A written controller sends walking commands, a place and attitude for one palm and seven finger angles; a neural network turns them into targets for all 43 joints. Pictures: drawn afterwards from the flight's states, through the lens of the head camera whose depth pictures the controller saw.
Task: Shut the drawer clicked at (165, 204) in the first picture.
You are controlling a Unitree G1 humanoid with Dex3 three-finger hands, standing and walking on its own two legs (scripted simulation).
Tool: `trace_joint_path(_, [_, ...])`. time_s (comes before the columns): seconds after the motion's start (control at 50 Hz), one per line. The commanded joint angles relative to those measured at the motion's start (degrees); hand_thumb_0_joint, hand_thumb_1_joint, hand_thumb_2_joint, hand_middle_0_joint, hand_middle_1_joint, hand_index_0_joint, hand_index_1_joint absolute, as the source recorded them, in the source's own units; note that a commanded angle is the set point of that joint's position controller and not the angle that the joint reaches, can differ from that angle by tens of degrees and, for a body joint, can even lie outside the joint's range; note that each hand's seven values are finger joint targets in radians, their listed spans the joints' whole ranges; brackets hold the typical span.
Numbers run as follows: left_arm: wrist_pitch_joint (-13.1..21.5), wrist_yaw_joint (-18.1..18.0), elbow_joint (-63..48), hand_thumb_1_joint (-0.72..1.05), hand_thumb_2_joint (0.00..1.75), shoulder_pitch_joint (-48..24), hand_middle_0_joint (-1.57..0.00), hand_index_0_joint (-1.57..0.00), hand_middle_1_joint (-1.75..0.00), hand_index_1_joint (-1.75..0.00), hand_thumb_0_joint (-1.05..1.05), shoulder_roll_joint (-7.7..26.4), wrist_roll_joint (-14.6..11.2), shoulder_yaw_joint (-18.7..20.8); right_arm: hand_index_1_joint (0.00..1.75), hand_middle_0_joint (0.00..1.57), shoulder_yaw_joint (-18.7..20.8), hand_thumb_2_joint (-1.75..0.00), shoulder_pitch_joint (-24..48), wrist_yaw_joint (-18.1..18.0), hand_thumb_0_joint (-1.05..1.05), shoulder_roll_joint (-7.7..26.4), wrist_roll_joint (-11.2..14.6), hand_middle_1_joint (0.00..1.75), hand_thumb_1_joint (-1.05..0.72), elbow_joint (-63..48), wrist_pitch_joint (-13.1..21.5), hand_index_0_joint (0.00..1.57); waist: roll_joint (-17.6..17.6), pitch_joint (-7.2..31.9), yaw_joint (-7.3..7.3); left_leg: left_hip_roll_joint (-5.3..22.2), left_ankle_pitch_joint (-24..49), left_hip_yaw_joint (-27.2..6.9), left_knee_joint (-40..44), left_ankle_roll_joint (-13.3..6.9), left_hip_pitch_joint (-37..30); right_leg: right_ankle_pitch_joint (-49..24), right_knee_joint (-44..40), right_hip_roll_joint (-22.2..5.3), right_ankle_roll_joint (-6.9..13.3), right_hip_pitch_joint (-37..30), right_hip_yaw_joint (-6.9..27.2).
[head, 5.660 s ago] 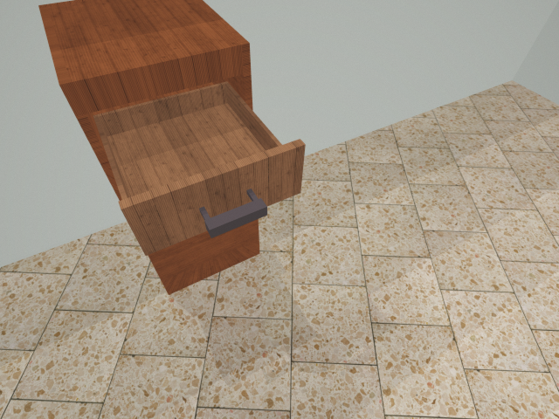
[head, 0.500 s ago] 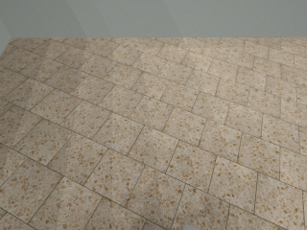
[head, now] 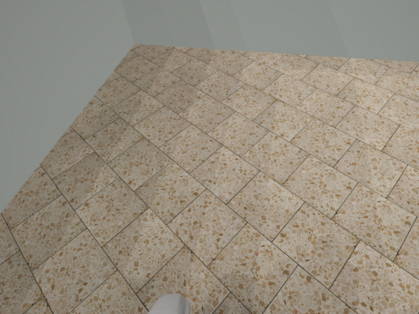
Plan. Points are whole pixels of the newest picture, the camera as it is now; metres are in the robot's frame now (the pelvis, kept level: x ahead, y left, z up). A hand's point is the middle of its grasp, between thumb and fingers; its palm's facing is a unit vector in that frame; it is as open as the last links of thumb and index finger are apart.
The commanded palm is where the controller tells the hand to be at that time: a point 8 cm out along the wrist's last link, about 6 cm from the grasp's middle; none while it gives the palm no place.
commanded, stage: turn to face it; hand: left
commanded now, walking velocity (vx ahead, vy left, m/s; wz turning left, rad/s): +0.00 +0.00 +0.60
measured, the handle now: out of the picture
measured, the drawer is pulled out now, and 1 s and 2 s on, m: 0.29 0.29 0.29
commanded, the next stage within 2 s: none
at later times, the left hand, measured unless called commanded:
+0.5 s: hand out of the picture +0.03 +0.30 -0.17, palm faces +0.33 -0.91 -0.26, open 7.4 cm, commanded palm none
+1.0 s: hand out of the picture +0.00 +0.21 -0.14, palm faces +0.55 -0.78 -0.29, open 7.4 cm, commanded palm none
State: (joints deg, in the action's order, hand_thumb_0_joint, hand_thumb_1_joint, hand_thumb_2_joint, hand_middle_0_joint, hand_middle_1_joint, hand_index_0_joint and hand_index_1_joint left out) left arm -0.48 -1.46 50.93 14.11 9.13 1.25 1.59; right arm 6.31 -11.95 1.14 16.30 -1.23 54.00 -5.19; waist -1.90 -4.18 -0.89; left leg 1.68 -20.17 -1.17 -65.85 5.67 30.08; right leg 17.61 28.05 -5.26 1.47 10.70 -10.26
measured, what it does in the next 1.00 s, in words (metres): steps on the spot, turning left: left foot, then right foot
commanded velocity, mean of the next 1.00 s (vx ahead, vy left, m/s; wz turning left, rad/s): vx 0.00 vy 0.00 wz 0.60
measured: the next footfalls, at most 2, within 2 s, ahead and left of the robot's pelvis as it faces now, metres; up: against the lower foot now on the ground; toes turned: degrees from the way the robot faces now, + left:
left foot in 0.22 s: +0.01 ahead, +0.15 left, +0.00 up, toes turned +15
right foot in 0.74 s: +0.11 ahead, -0.07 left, +0.00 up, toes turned +24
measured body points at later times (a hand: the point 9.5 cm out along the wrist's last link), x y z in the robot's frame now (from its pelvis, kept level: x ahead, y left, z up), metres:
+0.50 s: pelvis +0.00 +0.06 +0.00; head +0.04 +0.09 +0.44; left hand +0.01 +0.34 -0.15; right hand +0.18 -0.16 -0.13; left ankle -0.03 +0.14 -0.74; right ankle +0.04 -0.11 -0.66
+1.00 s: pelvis +0.02 -0.01 +0.00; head +0.07 -0.02 +0.45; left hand -0.03 +0.25 -0.12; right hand +0.21 -0.20 -0.16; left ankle -0.08 +0.12 -0.65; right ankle +0.07 -0.09 -0.74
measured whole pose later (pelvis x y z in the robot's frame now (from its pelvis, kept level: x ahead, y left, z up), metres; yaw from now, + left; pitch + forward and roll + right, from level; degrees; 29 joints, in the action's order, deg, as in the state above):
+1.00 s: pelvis +0.02 -0.01 +0.00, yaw +36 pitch -1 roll +3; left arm -0.8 -1.5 49.1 11.3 9.7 1.3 1.2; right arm 5.9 -13.1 1.5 16.0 -0.9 54.6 -5.0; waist -2.2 -4.6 -2.1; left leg 1.4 -22.0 -0.8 -66.4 5.1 28.6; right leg 16.5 28.9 -6.1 1.1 10.9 -9.9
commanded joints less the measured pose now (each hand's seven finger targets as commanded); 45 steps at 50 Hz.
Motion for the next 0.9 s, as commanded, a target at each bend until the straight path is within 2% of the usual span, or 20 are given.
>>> trace_joint_path(0.0, [0.9, -0.7, -2.3, 0.90, 0.90, 5.7, -0.20, -0.20, -0.30, -0.30, 0.00, 12.5, 0.2, 3.2, 0.30, 0.20, -0.8, -0.90, 7.2, 0.0, 0.00, 2.2, 0.1, 0.30, -0.90, -6.0, 1.5, 0.20, 13.0, 4.2, 3.44, 0.7, -3.4, 3.0, 5.2, -0.2, 5.9, -34.0, -5.8, -14.7, 5.7, -11.8, 9.3])
trace_joint_path(0.12, [0.1, -0.5, -2.0, 0.90, 0.90, 4.0, -0.20, -0.20, -0.30, -0.30, 0.00, 15.0, 0.6, 4.4, 0.30, 0.20, -1.9, -0.90, 7.3, 0.0, 0.00, 1.2, 0.9, 0.30, -0.90, -6.7, 3.0, 0.20, 15.6, 7.1, 3.48, 0.0, -3.8, 7.6, 26.3, -2.7, -6.8, -35.7, -0.1, -16.5, 5.1, -9.9, 4.9])
trace_joint_path(0.16, [-0.1, -0.2, -1.9, 0.90, 0.90, 3.1, -0.20, -0.20, -0.30, -0.30, 0.00, 15.1, -0.1, 4.6, 0.30, 0.20, -1.5, -0.90, 2.8, -0.1, 0.00, 2.9, 0.5, 0.30, -0.90, -5.8, 3.7, 0.20, 12.5, 9.4, 0.77, -0.7, 7.9, 8.6, 38.8, -3.7, -17.3, -31.2, 7.2, -14.8, 1.5, -5.5, 0.3])
trace_joint_path(0.18, [-0.3, 0.0, -2.6, 0.90, 0.90, 3.4, -0.20, -0.20, -0.30, -0.30, 0.00, 13.7, -0.5, 4.5, 0.30, 0.20, -0.4, -0.90, -1.6, -0.2, 0.00, 7.0, 0.3, 0.30, -0.90, -4.9, 4.3, 0.20, 3.9, 13.1, -1.71, 3.9, 19.7, 1.9, 43.3, -5.9, -29.4, -22.0, 18.3, -12.2, -1.6, 3.4, -1.2])
trace_joint_path(0.2, [-0.3, 0.5, -5.0, 0.90, 0.90, 2.5, -0.20, -0.20, -0.30, -0.30, 0.00, 9.9, -0.9, 3.6, 0.30, 0.20, 1.4, -0.90, -5.0, -0.7, 0.00, 13.6, 0.3, 0.30, -0.90, -4.6, 4.7, 0.20, -15.2, 14.1, -3.64, 20.3, 46.1, -19.1, 42.7, -13.4, -39.4, 16.7, 31.1, -3.2, -6.7, 22.6, -0.9])
trace_joint_path(0.22, [-1.2, 0.0, -6.4, 0.90, 0.90, -1.6, -0.20, -0.20, -0.30, -0.30, 0.00, 10.6, -0.3, 3.0, 0.30, 0.20, 1.3, -0.90, -8.4, -0.9, 0.00, 14.7, 1.0, 0.30, -0.90, -3.1, 4.0, 0.20, -11.3, 14.1, -4.80, 23.1, 54.4, -17.7, 41.2, -17.4, -37.6, 21.1, 36.5, -2.6, -6.4, 24.1, 5.3])
trace_joint_path(0.24, [-1.6, -0.1, -6.2, 0.90, 0.90, -2.8, -0.20, -0.20, -0.30, -0.30, 0.00, 10.6, -0.1, 3.3, 0.30, 0.20, 0.9, -0.90, -6.7, -1.4, 0.00, 12.5, 0.6, 0.30, -0.90, -2.9, 4.0, 0.20, -8.2, 11.3, -4.07, 21.4, 50.5, -15.3, 42.0, -17.8, -34.1, 18.3, 39.1, -3.3, -6.3, 24.9, 7.4])
trace_joint_path(0.26, [-1.6, -0.1, -5.5, 0.90, 0.90, -3.5, -0.20, -0.20, -0.30, -0.30, 0.00, 10.1, -0.2, 3.5, 0.30, 0.20, 0.5, -0.90, -4.1, -2.0, 0.00, 11.1, 0.4, 0.30, -0.90, -3.7, 4.3, 0.20, -10.5, 9.8, -3.38, 18.5, 48.0, -15.7, 42.3, -17.1, -31.6, 14.9, 40.6, -3.2, -6.7, 25.9, 8.6])
trace_joint_path(0.32, [-1.4, 0.7, -3.6, 0.90, 0.90, -1.4, -0.20, -0.20, -0.30, -0.30, 0.00, 11.0, -0.3, 3.8, 0.30, 0.20, -0.8, -0.90, 2.8, -2.2, 0.00, 8.1, 0.4, 0.30, -0.90, -5.8, 4.8, 0.20, -6.6, 6.9, 0.34, 12.3, 43.9, -10.0, 43.2, -14.4, -26.3, 6.7, 40.4, -2.1, -7.3, 22.9, 9.6])
trace_joint_path(0.34, [-1.5, 0.7, -3.4, 0.90, 0.90, -1.1, -0.20, -0.20, -0.30, -0.30, 0.00, 11.0, -0.3, 3.8, 0.30, 0.20, -0.8, -0.90, 2.8, -2.1, 0.00, 8.0, 0.4, 0.30, -0.90, -6.0, 4.9, 0.20, -5.8, 6.8, 0.47, 11.4, 43.3, -9.3, 43.6, -13.9, -25.7, 5.3, 40.0, -1.7, -7.5, 22.1, 9.6])
trace_joint_path(0.56, [-1.3, 0.2, -7.8, 0.90, 0.90, -9.4, -0.20, -0.20, -0.30, -0.30, 0.00, 10.0, -0.8, 3.1, 0.30, 0.20, 0.2, -0.90, -1.9, -1.9, 0.00, 8.4, -0.1, 0.30, -0.90, -5.2, 4.5, 0.20, -6.5, 6.2, -1.60, 10.4, 36.5, -18.8, 43.4, -16.2, -24.3, 6.9, 24.1, 1.6, -7.7, 18.7, 11.2])
trace_joint_path(0.62, [-0.8, 0.1, -8.1, 0.90, 0.90, -8.5, -0.20, -0.20, -0.30, -0.30, 0.00, 9.6, -1.1, 2.7, 0.30, 0.20, 0.5, -0.90, -1.2, -1.9, 0.00, 8.6, -0.1, 0.30, -0.90, -5.4, 4.3, 0.20, -7.2, 7.6, -1.00, 9.4, 41.1, -21.0, 40.7, -15.6, -22.4, 6.9, 14.8, 3.8, -6.8, 12.1, 10.4])
trace_joint_path(0.66, [-0.4, 0.0, -7.4, 0.90, 0.90, -4.8, -0.20, -0.20, -0.30, -0.30, 0.00, 9.8, -1.4, 2.9, 0.30, 0.20, 0.7, -0.90, 0.4, -1.9, 0.00, 8.6, 0.1, 0.30, -0.90, -5.7, 4.2, 0.20, -6.8, 9.1, 0.84, 7.8, 38.5, -21.4, 38.2, -14.1, -18.6, 0.8, 5.9, 4.6, -6.2, 4.5, 10.1])
trace_joint_path(0.68, [0.2, -0.1, -6.5, 0.90, 0.90, -2.0, -0.20, -0.20, -0.30, -0.30, 0.00, 10.6, -1.4, 3.1, 0.30, 0.20, 0.6, -0.90, 1.1, -1.8, 0.00, 8.1, 0.4, 0.30, -0.90, -6.0, 4.1, 0.20, -5.1, 10.1, 2.39, 5.6, 32.0, -20.3, 35.5, -11.8, -14.9, -6.3, -2.8, 3.6, -6.2, -2.3, 10.0])
trace_joint_path(0.7, [0.9, -0.4, -6.1, 0.90, 0.90, 0.0, -0.20, -0.20, -0.30, -0.30, 0.00, 13.8, -0.9, 3.7, 0.30, 0.20, 0.3, -0.90, 0.0, -1.5, 0.00, 5.2, 1.0, 0.30, -0.90, -6.1, 4.3, 0.20, 2.6, 12.0, 3.07, 1.8, 18.3, -16.8, 30.1, -8.0, -6.4, -12.2, -8.9, -3.7, -4.4, -13.0, 15.9])
trace_joint_path(0.72, [1.3, -0.9, -6.2, 0.90, 0.90, 1.1, -0.20, -0.20, -0.30, -0.30, 0.00, 19.6, 0.0, 4.8, 0.30, 0.20, -0.3, -0.90, -1.3, -1.4, 0.00, 1.3, 1.1, 0.30, -0.90, -7.3, 4.3, 0.20, 20.5, 12.4, 3.43, -6.9, -11.1, -5.0, 16.1, -3.1, 4.8, -23.5, -10.0, -20.3, 2.3, -18.9, 31.7])
trace_joint_path(0.74, [0.8, -1.0, -6.3, 0.90, 0.90, 1.9, -0.20, -0.20, -0.30, -0.30, 0.00, 19.1, -0.3, 4.4, 0.30, 0.20, 0.4, -0.90, -0.8, -1.5, 0.00, 4.4, 0.6, 0.30, -0.90, -7.5, 3.8, 0.20, 15.5, 11.8, 3.43, -4.7, -16.6, -4.5, 4.7, -3.2, 3.5, -25.9, -9.3, -24.8, 7.5, -11.0, 31.2])
trace_joint_path(0.76, [0.9, -1.1, -6.8, 0.90, 0.90, -1.7, -0.20, -0.20, -0.30, -0.30, 0.00, 15.9, -0.4, 3.9, 0.30, 0.20, 0.6, -0.90, -0.4, -1.3, 0.00, 4.2, 0.2, 0.30, -0.90, -6.3, 3.0, 0.20, 11.3, 7.8, 1.74, -3.0, -12.1, -6.0, -1.5, -3.2, 3.5, -21.8, -9.9, -20.8, 7.4, -5.6, 25.9])
trace_joint_path(0.82, [0.9, -0.8, -7.9, 0.90, 0.90, -7.5, -0.20, -0.20, -0.30, -0.30, 0.00, 11.6, -0.6, 2.6, 0.30, 0.20, 0.5, -0.90, -2.9, 0.0, 0.00, 3.5, 0.1, 0.30, -0.90, -3.6, 2.0, 0.20, 11.8, 3.2, -1.46, -0.7, -2.8, -2.3, -6.7, -1.9, 3.2, -22.0, -8.9, -13.0, 4.2, -1.2, 14.5])
trace_joint_path(0.88, [1.3, -0.7, -6.6, 0.90, 0.90, -3.7, -0.20, -0.20, -0.30, -0.30, 0.00, 11.7, -0.4, 2.6, 0.30, 0.20, 0.0, -0.90, -1.7, 0.3, 0.00, 2.7, 0.1, 0.30, -0.90, -3.5, 1.6, 0.20, 13.2, 3.2, -0.05, -0.5, -0.5, -0.1, -5.0, -0.8, 3.3, -25.7, -8.5, -11.9, 3.8, -3.6, 9.7])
